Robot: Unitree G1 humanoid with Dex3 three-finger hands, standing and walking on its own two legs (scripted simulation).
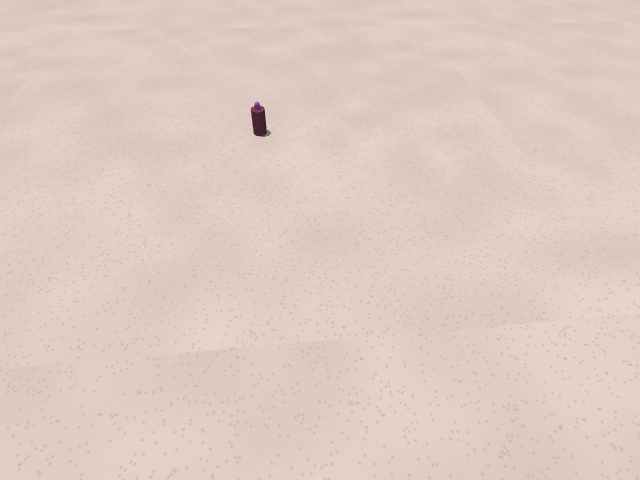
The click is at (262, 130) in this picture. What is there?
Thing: necked bottle
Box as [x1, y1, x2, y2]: [251, 102, 266, 135]
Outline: 255,102 255,105 251,108 254,134 263,135 266,133 264,108 260,106 258,102
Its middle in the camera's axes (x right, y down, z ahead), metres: -0.37 -0.65 +2.21
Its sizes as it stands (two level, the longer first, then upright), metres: 0.078 0.078 0.197
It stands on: the floor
